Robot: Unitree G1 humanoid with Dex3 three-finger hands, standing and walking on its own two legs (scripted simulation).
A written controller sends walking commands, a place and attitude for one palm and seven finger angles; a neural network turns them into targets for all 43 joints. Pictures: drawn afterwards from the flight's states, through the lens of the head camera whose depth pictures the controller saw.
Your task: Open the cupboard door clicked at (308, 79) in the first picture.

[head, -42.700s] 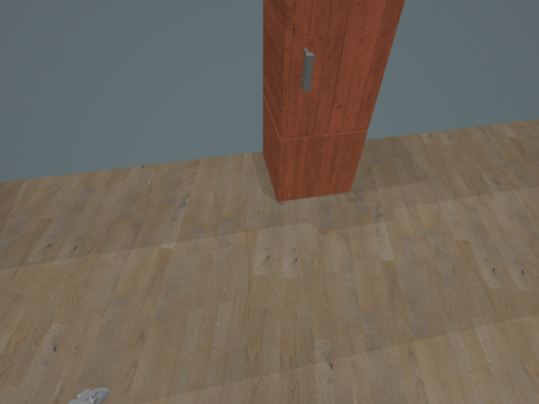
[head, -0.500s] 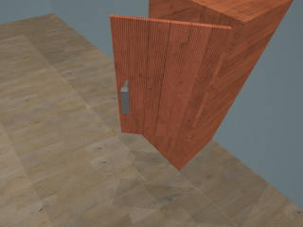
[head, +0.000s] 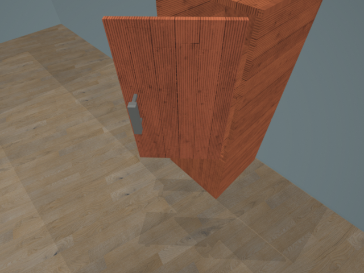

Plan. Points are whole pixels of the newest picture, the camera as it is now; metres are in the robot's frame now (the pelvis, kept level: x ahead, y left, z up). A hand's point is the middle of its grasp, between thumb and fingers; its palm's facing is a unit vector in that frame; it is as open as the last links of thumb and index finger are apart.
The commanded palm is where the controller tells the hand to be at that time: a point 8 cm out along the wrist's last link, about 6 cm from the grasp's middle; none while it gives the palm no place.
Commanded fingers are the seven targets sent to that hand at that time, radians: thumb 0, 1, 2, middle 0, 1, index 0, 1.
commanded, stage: come to a stop and stand still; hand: left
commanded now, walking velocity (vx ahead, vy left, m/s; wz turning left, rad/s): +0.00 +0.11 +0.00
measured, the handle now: (136, 114) +0.59 +0.19 -0.04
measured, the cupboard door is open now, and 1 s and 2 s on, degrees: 43 43 43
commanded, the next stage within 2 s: look again from close up in 0.10 s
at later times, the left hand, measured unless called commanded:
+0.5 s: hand out of the picture +0.00 +0.24 -0.17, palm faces +0.03 -0.97 -0.24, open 7.4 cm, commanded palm none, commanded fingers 0.00 0.90 0.90 -0.20 -0.30 -0.20 -0.30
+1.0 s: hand out of the picture -0.12 +0.23 -0.17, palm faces +0.02 -0.98 -0.18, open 7.4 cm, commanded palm none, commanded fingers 0.00 0.90 0.90 -0.20 -0.30 -0.20 -0.30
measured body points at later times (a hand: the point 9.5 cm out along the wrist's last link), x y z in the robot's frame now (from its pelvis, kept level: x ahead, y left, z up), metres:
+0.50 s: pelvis -0.03 +0.04 +0.00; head -0.05 +0.05 +0.45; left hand +0.00 +0.29 -0.15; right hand +0.02 -0.20 -0.14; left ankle -0.02 +0.13 -0.73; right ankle -0.03 -0.09 -0.73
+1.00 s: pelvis -0.07 +0.06 +0.01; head -0.09 +0.06 +0.45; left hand -0.12 +0.28 -0.15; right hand -0.08 -0.17 -0.15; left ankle -0.02 +0.13 -0.73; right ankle -0.03 -0.09 -0.73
